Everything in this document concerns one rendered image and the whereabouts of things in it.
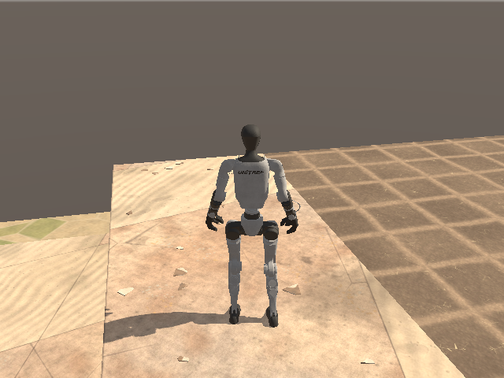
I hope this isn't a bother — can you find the left robot upper arm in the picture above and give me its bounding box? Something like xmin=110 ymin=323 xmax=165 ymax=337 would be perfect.
xmin=213 ymin=159 xmax=235 ymax=202

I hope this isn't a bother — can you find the left robot thigh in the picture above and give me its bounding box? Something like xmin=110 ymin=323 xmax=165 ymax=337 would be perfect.
xmin=225 ymin=220 xmax=242 ymax=275

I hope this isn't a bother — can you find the robot right forearm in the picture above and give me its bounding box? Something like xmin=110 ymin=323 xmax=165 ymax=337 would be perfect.
xmin=281 ymin=190 xmax=297 ymax=221

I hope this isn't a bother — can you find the right robot thigh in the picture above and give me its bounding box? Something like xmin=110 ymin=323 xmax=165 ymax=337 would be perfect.
xmin=262 ymin=220 xmax=279 ymax=277

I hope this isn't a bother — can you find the robot thigh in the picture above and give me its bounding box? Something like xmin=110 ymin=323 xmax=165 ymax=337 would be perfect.
xmin=225 ymin=220 xmax=242 ymax=275
xmin=262 ymin=220 xmax=279 ymax=277

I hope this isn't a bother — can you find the right robot hand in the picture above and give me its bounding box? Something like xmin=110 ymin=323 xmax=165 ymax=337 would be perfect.
xmin=280 ymin=216 xmax=298 ymax=234

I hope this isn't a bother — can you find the right robot upper arm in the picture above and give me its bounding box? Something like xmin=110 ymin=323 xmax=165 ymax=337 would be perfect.
xmin=268 ymin=158 xmax=289 ymax=202

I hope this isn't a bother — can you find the left robot hand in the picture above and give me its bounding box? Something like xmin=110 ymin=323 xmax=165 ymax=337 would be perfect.
xmin=206 ymin=214 xmax=224 ymax=231

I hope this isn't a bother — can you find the robot left forearm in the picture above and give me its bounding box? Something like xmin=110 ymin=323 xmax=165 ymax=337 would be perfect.
xmin=207 ymin=190 xmax=222 ymax=218

